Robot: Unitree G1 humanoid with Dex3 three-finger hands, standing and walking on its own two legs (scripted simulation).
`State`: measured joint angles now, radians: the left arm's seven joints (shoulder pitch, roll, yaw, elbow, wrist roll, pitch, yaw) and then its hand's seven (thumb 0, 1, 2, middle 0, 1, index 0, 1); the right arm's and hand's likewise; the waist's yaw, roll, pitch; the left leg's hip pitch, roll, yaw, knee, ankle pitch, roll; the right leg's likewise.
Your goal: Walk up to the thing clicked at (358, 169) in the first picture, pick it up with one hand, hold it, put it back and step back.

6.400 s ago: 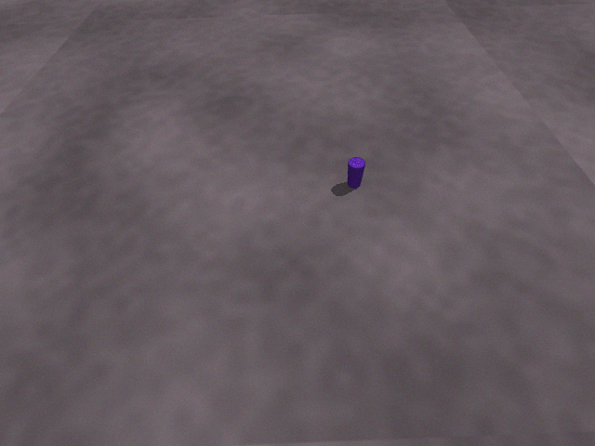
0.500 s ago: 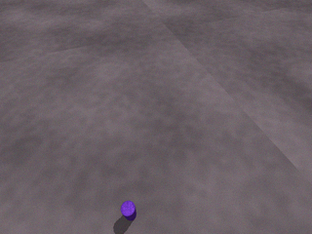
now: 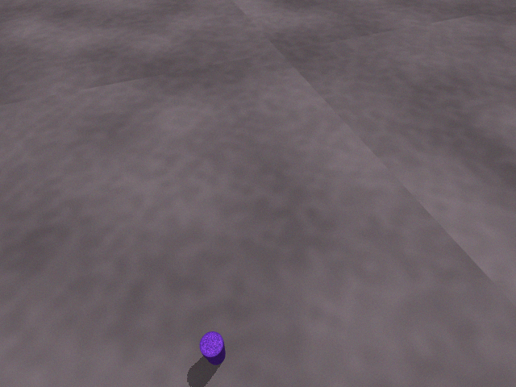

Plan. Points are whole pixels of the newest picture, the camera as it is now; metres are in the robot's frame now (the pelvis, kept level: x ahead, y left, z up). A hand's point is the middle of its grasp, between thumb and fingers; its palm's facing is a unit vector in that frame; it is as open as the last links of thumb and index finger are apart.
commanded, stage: stand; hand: left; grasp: from the side
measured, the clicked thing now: (214, 350) +0.37 +0.19 -0.71
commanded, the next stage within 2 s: go down in 0.70 s
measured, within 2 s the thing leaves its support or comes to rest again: neither
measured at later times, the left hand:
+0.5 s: hand out of the picture +0.08 +0.26 -0.16, palm faces -0.02 -0.94 -0.35, open 7.4 cm
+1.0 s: hand out of the picture +0.16 +0.26 -0.16, palm faces +0.06 -0.94 -0.32, open 10.1 cm
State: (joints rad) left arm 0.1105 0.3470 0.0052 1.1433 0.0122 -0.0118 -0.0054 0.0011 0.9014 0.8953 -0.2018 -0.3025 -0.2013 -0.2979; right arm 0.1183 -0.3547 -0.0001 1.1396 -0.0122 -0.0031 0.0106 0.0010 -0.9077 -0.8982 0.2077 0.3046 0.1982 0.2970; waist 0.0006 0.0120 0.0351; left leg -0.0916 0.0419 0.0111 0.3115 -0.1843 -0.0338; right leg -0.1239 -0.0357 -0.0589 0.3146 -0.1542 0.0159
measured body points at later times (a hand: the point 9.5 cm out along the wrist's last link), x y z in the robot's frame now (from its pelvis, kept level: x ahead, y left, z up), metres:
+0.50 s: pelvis +0.01 +0.00 +0.00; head +0.02 +0.00 +0.45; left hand +0.08 +0.30 -0.13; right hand +0.07 -0.30 -0.14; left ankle -0.01 +0.14 -0.75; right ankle +0.01 -0.13 -0.75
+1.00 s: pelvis +0.00 +0.00 -0.01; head +0.05 +0.01 +0.43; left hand +0.15 +0.30 -0.14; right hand +0.10 -0.27 -0.14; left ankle -0.01 +0.14 -0.75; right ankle +0.01 -0.13 -0.75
